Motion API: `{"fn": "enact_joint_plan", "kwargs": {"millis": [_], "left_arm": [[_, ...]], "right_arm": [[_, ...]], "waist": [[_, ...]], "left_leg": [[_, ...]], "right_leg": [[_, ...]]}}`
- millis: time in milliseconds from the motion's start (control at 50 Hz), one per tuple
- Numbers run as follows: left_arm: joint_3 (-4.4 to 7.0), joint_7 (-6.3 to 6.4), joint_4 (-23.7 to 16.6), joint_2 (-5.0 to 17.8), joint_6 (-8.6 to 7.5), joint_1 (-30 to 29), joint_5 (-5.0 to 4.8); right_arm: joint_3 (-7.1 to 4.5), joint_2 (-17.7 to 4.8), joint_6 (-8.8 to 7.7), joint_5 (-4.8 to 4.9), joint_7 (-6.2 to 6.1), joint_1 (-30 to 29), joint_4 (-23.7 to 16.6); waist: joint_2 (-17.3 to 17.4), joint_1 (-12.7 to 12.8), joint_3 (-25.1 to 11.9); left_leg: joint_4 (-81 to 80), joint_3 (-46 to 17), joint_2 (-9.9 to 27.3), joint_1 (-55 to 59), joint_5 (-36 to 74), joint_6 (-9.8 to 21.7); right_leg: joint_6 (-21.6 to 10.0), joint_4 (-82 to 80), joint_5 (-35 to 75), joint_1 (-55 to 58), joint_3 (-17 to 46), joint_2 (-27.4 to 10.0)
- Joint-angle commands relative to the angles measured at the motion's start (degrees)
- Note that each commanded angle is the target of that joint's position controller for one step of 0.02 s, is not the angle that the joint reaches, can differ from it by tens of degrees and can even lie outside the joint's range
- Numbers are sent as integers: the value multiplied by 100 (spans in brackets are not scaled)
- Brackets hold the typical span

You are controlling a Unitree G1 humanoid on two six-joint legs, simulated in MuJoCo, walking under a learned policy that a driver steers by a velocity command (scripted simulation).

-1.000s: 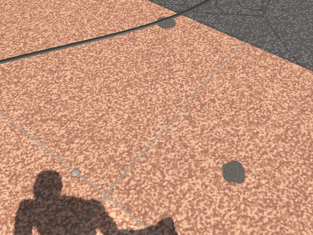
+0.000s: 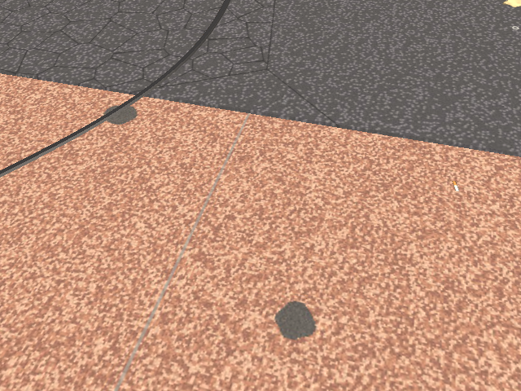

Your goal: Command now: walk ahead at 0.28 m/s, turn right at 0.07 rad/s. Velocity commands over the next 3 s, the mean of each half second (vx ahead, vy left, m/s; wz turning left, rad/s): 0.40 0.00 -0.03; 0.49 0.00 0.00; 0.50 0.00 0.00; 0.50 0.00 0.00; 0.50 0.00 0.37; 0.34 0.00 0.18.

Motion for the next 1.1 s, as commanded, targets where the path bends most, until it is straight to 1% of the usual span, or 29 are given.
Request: {"fn": "enact_joint_plan", "kwargs": {"millis": [20,60,120,160,180,200,220,240,280,320,360,420,480,540,600,640,660,680,700,720,740,760,780,800,820,880,920,1000,1100], "left_arm": [[312,57,-205,1048,-195,181,-87],[343,20,-238,1140,-200,35,-96],[356,-61,-216,1183,-187,-57,-156],[267,-91,-177,928,-198,-39,-100],[160,-107,-214,589,-230,-121,-39],[72,-80,-529,282,-336,-107,-15],[198,-24,-601,748,-426,-158,-192],[282,-28,-560,1016,-464,-268,-288],[284,-56,-381,922,-486,-294,-149],[279,-106,-305,780,-477,-288,-73],[258,-124,-319,673,-459,-390,-51],[183,-136,-474,494,-480,-878,-47],[104,-237,-632,357,-543,-1493,-88],[80,-362,-759,355,-591,-1951,-132],[104,-459,-855,473,-630,-2128,-144],[201,-443,-763,704,-624,-1720,-114],[311,-394,-586,909,-607,-1040,-106],[424,-313,-331,1156,-578,-77,-99],[518,-232,-135,1594,-527,877,6],[486,-296,-60,1647,-556,885,5],[357,-274,-67,1081,-550,677,-66],[298,-247,-62,947,-534,278,-89],[279,-253,-63,912,-532,-53,-51],[251,-274,-75,803,-552,-267,8],[227,-278,-63,714,-583,-382,62],[250,-286,127,773,-703,-405,-27],[280,-239,258,902,-711,-284,-19],[294,-165,436,1060,-636,12,-60],[335,-133,771,1242,-497,535,-137]], "right_arm": [[-146,-498,-292,52,99,-760,-595],[-76,-335,-356,11,189,-730,-544],[-96,-426,-344,31,232,-230,-350],[-170,-551,-307,46,168,564,-62],[-230,-784,-324,39,107,1104,25],[-371,-1563,-329,-34,87,1509,2],[-354,-1484,-374,-118,132,1433,-15],[-242,-1138,-412,-93,123,1042,-89],[-140,-826,-423,-145,100,660,-181],[-100,-736,-418,-160,67,607,-209],[-95,-734,-432,-116,37,740,-169],[-92,-762,-384,-88,-20,908,-70],[-98,-832,-335,-56,-71,1167,58],[-112,-878,-278,-20,-78,1421,198],[-155,-947,-201,14,-93,1496,294],[-211,-1098,-159,5,-122,1429,290],[-221,-1138,-118,-8,-134,1340,274],[-180,-1065,-97,-50,-158,1284,211],[-44,-629,-131,-186,-174,1456,6],[119,-92,-258,-97,-114,2116,18],[-39,-772,-358,63,-61,1451,-30],[-85,-911,-424,163,-26,877,-212],[-64,-804,-465,105,-48,616,-259],[-91,-763,-449,20,-53,568,-252],[-93,-689,-392,7,-40,745,-205],[-46,-443,-227,-39,-68,792,-200],[-32,-423,-213,-94,-87,326,-374],[46,-256,-323,-89,-6,-554,-589],[34,-362,-394,-12,143,-1299,-890]], "waist": [[-1079,250,570],[-1020,197,382],[-913,-105,219],[-669,-466,83],[-91,-690,-15],[1502,-680,-285],[1313,-661,-128],[903,-489,435],[494,-302,560],[480,-217,477],[360,-232,403],[249,-346,452],[285,-551,574],[222,-651,743],[287,-522,735],[471,-204,315],[516,204,-174],[481,673,-838],[-461,818,-1799],[-1773,366,-2499],[-1156,592,-1782],[-850,498,-875],[-299,299,-459],[-270,113,-190],[-414,-79,-189],[-491,-248,24],[-431,-155,265],[-357,174,418],[-384,407,500]], "left_leg": [[-20,-218,308,-1666,100,217],[-675,0,168,-835,497,210],[-1528,239,-73,674,1472,163],[-1726,201,-144,1811,1427,191],[-2172,-702,486,2431,969,401],[-3163,-3129,1888,3023,-384,1168],[-3822,-4580,2331,2644,-1825,1737],[-3826,-4130,2221,2344,-1949,1613],[-3768,-2903,1637,2004,-624,1260],[-3884,-2095,1261,1765,511,1094],[-3969,-1631,1155,1811,1451,1138],[-4014,-1066,1018,1808,2429,1097],[-4059,-735,966,1712,2680,1043],[-3989,-704,1147,1935,2750,1071],[-3652,-714,1384,2490,3489,986],[-2977,-634,1383,2765,5326,871],[-2138,-477,1248,2710,6311,777],[-944,-329,1019,2008,6182,599],[1067,-122,493,332,3884,389],[2573,-747,-476,-1362,-605,171],[2981,-1085,-115,-1983,-483,210],[2830,-831,166,-2156,64,246],[2526,-689,419,-1967,558,222],[2245,-658,577,-1755,853,170],[2129,-704,703,-1434,1040,130],[1653,-592,820,-1314,1223,-68],[1063,-549,861,-1640,1756,-192],[-659,-313,651,-1421,3139,-177],[-1546,-338,461,-1540,3109,15]], "right_leg": [[-1096,-1612,-1367,698,1975,-1504],[-1028,-1549,-788,326,1460,-1255],[-950,-1283,-707,-530,1106,-1122],[-719,-648,-886,-1221,897,-903],[-402,594,-782,-1765,447,-501],[36,2745,-1387,-2970,-287,129],[51,3853,-1715,-3593,186,70],[-62,4184,-1157,-3990,279,-284],[-136,3977,-210,-3838,148,-570],[-73,3635,435,-3459,58,-694],[61,3306,896,-3471,-76,-676],[216,2280,1499,-3386,-199,-621],[242,1279,2141,-3000,-378,-478],[152,722,2266,-2856,-418,-362],[-93,371,1828,-2774,-399,-262],[-307,322,1376,-2015,-567,5],[-488,229,1367,-1069,-716,180],[-705,306,1548,500,-553,-11],[-1167,528,1289,2571,1145,-1335],[-1910,-330,8,3679,3868,-2359],[-1621,-722,-575,3171,3631,-2100],[-1413,-871,-183,2269,2656,-1894],[-1314,-1042,444,1442,2104,-1663],[-1295,-1212,1026,858,1683,-1457],[-1302,-1392,1256,499,1431,-1331],[-1431,-1789,1618,-113,891,-1240],[-1435,-1939,1747,-200,627,-1175],[-1155,-1950,1832,-121,53,-883],[-1055,-1597,1796,846,185,-1316]]}}
Next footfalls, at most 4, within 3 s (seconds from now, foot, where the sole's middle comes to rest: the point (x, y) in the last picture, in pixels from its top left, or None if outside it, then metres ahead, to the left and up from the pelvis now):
0.18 left None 0.11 0.13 -0.78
0.68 right None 0.46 -0.09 -0.78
1.20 left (228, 311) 0.76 0.15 -0.78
1.76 right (304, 227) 1.06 -0.08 -0.78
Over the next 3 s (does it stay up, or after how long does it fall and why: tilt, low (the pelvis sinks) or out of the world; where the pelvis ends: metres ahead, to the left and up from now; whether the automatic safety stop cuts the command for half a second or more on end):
stays up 1.53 0.08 0.00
